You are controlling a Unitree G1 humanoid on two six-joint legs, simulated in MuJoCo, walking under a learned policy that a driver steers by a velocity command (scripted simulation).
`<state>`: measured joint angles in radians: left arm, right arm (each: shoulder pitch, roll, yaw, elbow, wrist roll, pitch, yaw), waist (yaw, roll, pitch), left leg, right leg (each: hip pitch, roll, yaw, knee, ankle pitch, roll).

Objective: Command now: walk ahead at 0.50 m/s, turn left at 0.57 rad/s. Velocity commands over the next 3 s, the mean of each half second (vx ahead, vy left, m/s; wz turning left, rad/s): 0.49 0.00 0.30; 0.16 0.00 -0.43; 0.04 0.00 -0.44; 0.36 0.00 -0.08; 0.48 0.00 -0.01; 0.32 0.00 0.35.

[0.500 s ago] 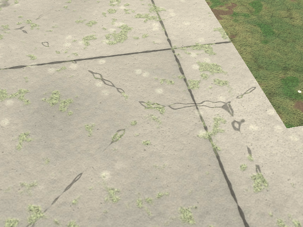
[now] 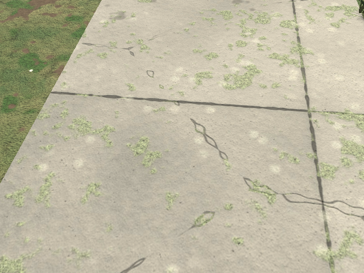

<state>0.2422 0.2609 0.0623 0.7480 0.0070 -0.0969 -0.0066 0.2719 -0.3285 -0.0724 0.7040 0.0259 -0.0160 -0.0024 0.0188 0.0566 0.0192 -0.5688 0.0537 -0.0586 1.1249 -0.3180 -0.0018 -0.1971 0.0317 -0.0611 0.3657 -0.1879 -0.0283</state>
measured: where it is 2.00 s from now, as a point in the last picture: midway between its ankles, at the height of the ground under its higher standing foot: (182, 239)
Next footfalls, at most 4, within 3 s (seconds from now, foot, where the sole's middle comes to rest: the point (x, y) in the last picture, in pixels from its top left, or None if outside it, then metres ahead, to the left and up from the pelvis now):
0.30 left None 0.31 0.18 -0.78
0.78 right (204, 255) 0.56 -0.01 -0.78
1.24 left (143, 250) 0.58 0.21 -0.78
1.60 right None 0.46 -0.01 -0.78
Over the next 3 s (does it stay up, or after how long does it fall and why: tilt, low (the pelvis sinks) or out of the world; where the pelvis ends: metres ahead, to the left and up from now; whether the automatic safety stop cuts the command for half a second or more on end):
stays up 1.12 -0.12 -0.01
